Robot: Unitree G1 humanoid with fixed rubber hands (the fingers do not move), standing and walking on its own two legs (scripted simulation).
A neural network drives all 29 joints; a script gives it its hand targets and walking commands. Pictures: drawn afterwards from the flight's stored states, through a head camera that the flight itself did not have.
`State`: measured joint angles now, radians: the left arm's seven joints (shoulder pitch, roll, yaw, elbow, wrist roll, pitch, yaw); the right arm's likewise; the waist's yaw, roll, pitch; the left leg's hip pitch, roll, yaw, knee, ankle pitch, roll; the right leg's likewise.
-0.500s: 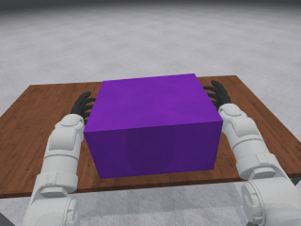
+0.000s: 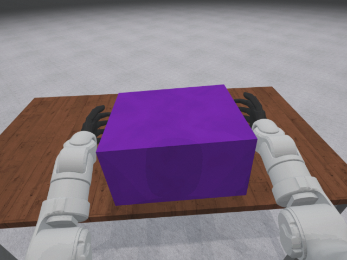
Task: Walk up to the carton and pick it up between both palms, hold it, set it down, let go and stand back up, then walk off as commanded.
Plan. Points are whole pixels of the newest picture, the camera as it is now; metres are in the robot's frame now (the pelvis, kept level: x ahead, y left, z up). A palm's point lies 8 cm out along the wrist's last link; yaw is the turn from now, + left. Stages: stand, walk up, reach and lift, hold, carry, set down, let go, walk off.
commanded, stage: hold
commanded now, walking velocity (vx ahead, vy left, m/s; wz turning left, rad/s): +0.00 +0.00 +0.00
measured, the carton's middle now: (175, 138) +0.40 +0.01 +0.13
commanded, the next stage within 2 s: none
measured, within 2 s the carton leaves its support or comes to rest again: neither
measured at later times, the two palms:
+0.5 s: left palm (90, 136) +0.37 +0.20 +0.17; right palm (257, 123) +0.39 -0.18 +0.18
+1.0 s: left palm (90, 136) +0.37 +0.20 +0.17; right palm (257, 123) +0.39 -0.18 +0.18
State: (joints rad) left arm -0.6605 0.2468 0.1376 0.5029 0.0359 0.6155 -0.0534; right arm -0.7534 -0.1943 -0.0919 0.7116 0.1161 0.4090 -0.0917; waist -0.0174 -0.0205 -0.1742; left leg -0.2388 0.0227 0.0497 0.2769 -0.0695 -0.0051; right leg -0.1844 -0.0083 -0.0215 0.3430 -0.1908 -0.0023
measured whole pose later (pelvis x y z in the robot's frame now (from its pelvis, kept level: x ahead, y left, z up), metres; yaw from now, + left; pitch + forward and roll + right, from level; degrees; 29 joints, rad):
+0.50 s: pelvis +0.00 +0.00 +0.00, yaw +0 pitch +2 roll +0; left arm -0.66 0.25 0.14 0.50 0.04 0.62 -0.05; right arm -0.75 -0.19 -0.09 0.71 0.12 0.41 -0.09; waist -0.02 -0.02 -0.17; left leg -0.24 0.02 0.05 0.28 -0.07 -0.01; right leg -0.18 -0.01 -0.02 0.34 -0.19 0.00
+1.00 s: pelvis +0.00 +0.00 +0.00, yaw +0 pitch +2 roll +0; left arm -0.66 0.25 0.14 0.50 0.04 0.62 -0.05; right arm -0.75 -0.19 -0.09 0.71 0.12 0.41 -0.09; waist -0.02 -0.02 -0.17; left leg -0.24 0.02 0.05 0.28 -0.07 -0.01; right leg -0.18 -0.01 -0.02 0.34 -0.19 0.00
